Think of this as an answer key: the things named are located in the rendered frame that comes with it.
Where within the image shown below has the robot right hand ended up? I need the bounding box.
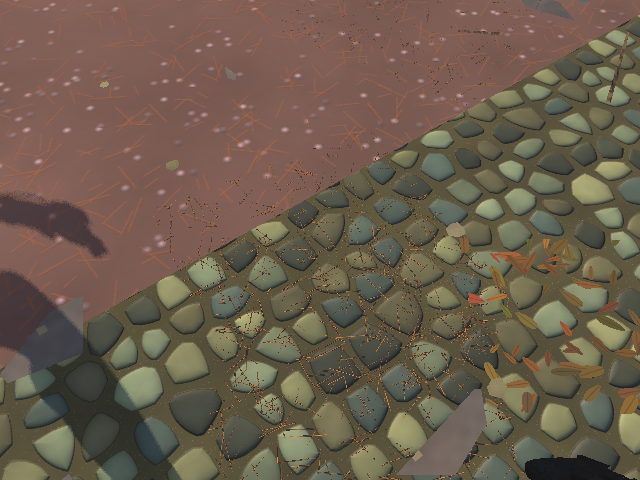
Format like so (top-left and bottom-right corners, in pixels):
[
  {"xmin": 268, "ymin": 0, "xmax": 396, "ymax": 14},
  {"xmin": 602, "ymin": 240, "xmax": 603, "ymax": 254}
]
[{"xmin": 525, "ymin": 455, "xmax": 637, "ymax": 480}]

